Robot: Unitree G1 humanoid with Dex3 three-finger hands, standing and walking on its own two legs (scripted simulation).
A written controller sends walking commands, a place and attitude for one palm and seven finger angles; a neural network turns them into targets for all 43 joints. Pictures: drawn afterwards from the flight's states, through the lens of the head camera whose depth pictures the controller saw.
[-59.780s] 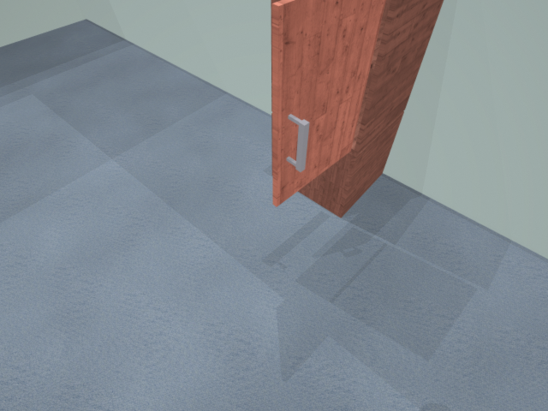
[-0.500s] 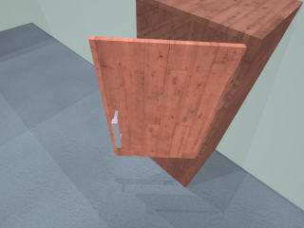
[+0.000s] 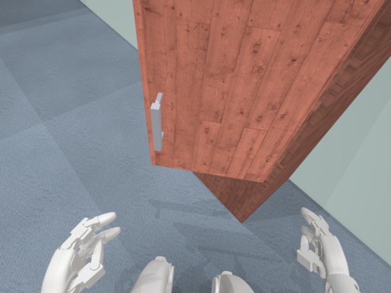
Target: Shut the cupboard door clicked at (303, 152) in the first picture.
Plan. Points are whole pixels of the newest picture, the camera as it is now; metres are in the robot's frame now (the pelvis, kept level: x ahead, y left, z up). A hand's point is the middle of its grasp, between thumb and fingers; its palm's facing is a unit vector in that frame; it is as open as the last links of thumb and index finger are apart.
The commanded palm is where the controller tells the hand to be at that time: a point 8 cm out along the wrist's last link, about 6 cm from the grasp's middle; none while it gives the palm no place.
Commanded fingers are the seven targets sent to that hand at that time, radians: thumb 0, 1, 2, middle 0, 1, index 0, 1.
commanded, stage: raise the hand and make a fist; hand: left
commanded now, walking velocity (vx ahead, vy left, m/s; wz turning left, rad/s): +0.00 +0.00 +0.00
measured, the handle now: (158, 123) +0.50 +0.14 +0.01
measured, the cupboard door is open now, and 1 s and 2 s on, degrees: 41 41 41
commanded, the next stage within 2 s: bring the fist close to the handle in 1.48 s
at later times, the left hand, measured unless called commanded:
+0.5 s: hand (97, 230) +0.21 +0.19 +0.05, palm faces +0.06 -1.00 -0.06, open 3.8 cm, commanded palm +0.19 +0.23 +0.03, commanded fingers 0.00 0.90 0.90 -1.06 -1.24 -1.06 -1.24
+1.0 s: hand (103, 231) +0.22 +0.19 +0.01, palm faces -0.08 -1.00 -0.01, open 3.1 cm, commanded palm +0.21 +0.26 +0.03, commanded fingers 0.00 0.90 0.90 -1.30 -1.50 -1.30 -1.50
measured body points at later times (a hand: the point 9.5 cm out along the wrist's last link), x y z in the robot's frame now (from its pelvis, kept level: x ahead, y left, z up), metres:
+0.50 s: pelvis +0.02 +0.00 -0.01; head +0.09 +0.00 +0.43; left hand +0.20 +0.25 +0.05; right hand +0.18 -0.25 -0.10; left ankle +0.06 +0.09 -0.63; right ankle +0.03 -0.09 -0.63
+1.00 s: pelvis +0.01 +0.02 -0.01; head +0.08 +0.04 +0.43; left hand +0.22 +0.25 +0.02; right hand +0.21 -0.20 -0.08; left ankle +0.06 +0.09 -0.63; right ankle +0.03 -0.09 -0.63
